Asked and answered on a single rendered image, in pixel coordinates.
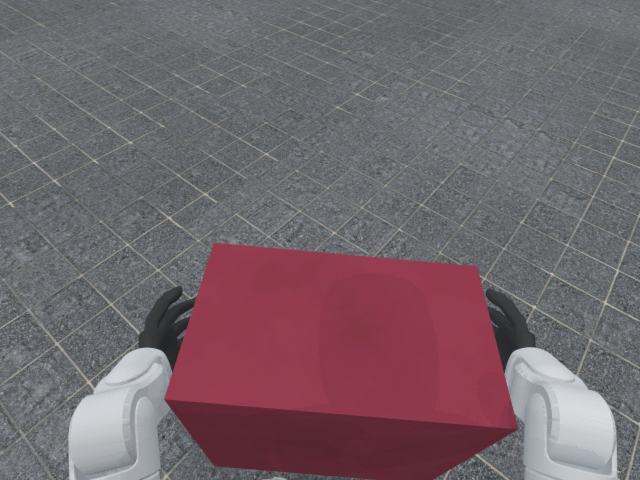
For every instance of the robot left forearm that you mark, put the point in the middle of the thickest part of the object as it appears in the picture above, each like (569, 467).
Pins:
(113, 432)

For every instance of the robot left hand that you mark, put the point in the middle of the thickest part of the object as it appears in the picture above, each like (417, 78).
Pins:
(160, 332)

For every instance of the robot right forearm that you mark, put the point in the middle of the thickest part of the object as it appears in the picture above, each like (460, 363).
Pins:
(569, 432)

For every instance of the robot right hand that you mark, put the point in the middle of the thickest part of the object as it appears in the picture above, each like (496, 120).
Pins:
(512, 333)

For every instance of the carton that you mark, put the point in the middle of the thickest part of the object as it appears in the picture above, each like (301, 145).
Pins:
(339, 365)

